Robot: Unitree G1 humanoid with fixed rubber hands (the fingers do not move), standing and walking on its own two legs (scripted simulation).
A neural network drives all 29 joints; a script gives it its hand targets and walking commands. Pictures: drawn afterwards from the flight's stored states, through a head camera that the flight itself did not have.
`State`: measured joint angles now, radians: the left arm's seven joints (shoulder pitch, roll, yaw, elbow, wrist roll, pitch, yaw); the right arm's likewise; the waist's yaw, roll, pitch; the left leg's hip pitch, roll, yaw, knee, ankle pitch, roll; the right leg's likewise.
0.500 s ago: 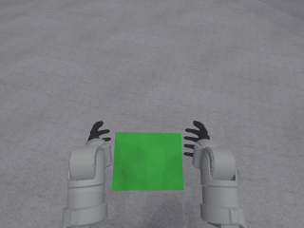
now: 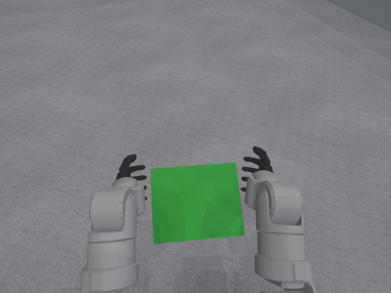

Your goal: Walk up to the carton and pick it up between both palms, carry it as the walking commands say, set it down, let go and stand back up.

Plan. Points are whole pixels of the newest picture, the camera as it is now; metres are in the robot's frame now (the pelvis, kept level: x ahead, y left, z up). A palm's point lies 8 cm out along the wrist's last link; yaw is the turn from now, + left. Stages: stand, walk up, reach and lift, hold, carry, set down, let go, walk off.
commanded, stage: carry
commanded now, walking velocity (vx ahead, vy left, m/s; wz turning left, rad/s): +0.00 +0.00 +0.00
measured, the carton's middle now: (194, 201) +0.35 -0.01 -0.06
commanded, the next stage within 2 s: none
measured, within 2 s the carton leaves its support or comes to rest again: neither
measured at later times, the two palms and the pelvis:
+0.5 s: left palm (108, 122) +0.51 +0.21 +0.04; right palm (215, 120) +0.51 -0.05 +0.06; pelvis +0.19 +0.08 +0.00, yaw -1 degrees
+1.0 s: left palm (88, 88) +0.69 +0.31 +0.01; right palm (177, 91) +0.67 +0.04 +0.02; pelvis +0.38 +0.20 -0.03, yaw -3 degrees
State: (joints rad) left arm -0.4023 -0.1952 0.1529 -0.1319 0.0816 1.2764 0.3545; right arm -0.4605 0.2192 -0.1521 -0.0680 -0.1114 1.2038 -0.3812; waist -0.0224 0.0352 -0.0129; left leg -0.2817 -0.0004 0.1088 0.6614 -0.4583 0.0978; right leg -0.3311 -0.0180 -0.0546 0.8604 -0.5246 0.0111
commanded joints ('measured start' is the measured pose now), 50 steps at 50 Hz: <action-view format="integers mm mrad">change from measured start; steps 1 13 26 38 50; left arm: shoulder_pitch -695 -696 -449 -365 -327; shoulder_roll -1063 -998 -949 -876 -923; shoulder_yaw -641 -567 -589 -541 -630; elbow -80 -44 67 203 12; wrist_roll -419 -280 -242 -110 -201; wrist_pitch -70 -294 -324 -402 -442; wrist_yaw -465 -438 -437 -422 -433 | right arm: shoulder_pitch -558 -499 -374 -355 -434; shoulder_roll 982 964 835 780 785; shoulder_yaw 560 485 489 497 624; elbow -85 75 -24 89 -130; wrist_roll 419 342 268 229 327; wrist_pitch -3 -202 -255 -320 -375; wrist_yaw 511 535 510 538 510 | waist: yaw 13 11 6 112 19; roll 152 199 125 -247 144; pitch -563 -561 -538 -545 -542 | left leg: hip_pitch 550 389 785 -736 249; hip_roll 211 165 218 -28 239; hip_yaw -120 -187 -257 -414 -404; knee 119 -211 -92 1166 -107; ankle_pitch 1800 1442 1964 -534 1446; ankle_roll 26 -95 -118 -147 62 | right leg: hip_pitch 6 68 -324 786 -31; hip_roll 80 -17 124 -444 61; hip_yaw -107 -63 -46 503 85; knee -467 150 7 -281 87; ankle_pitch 416 225 132 1536 -57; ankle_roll -24 44 -13 -405 4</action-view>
